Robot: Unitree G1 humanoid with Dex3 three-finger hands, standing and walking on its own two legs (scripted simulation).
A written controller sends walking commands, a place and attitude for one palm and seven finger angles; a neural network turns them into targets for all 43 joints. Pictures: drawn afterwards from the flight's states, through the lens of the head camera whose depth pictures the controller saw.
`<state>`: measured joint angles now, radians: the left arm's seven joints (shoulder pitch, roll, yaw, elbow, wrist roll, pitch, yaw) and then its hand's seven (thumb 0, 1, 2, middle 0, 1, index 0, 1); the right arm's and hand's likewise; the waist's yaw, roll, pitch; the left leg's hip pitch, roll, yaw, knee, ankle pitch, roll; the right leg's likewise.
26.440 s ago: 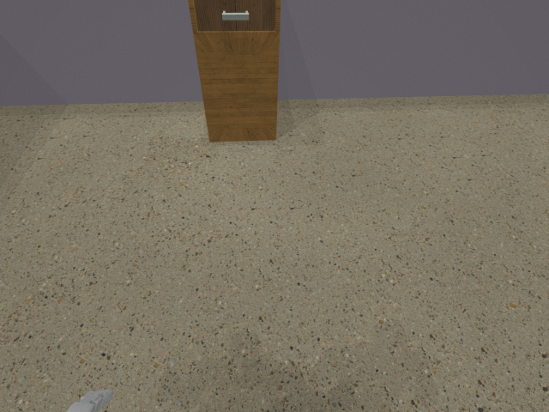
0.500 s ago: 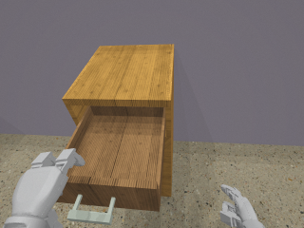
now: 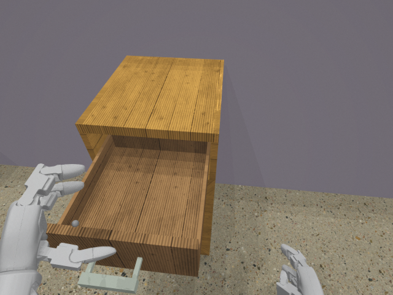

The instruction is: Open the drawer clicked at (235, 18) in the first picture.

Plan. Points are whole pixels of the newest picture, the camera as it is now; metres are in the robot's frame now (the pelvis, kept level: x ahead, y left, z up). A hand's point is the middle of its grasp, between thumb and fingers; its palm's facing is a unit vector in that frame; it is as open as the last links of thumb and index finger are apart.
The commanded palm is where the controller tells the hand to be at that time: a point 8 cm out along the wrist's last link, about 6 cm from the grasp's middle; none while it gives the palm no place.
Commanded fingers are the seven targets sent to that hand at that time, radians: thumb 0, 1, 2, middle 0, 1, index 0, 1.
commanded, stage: draw the hand back to the body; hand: left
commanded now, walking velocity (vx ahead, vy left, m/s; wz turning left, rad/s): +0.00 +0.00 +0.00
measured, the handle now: (112, 271) +0.18 +0.20 -0.06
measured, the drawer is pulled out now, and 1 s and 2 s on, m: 0.29 0.29 0.29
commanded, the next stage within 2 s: step back with the hand held close in 0.70 s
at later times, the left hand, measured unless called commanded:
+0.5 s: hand (63, 213) +0.18 +0.22 +0.17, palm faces +0.39 -0.83 -0.39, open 8.6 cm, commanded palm +0.13 +0.26 +0.18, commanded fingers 0.00 0.90 0.90 -0.20 -0.30 -0.20 -0.30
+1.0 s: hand (65, 210) +0.19 +0.22 +0.17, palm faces +0.36 -0.81 -0.47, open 7.4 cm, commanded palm +0.12 +0.26 +0.18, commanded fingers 0.00 0.90 0.90 -0.20 -0.30 -0.20 -0.30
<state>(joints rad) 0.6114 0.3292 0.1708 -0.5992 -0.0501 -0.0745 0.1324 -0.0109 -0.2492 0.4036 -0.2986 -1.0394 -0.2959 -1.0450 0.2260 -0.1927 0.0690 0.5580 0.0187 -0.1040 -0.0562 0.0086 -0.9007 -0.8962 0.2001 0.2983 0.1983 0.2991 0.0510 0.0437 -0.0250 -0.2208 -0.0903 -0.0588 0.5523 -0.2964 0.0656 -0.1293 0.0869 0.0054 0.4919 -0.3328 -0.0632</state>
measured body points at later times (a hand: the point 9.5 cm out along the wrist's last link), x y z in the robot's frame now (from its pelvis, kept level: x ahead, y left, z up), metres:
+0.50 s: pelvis +0.00 -0.02 +0.01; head -0.01 -0.04 +0.46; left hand +0.16 +0.26 +0.19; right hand +0.20 -0.24 -0.08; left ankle +0.00 +0.07 -0.73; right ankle -0.04 -0.08 -0.73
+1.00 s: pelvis -0.01 -0.03 +0.01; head +0.02 -0.04 +0.46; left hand +0.16 +0.26 +0.20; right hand +0.18 -0.26 -0.08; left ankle +0.00 +0.07 -0.73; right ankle -0.04 -0.08 -0.73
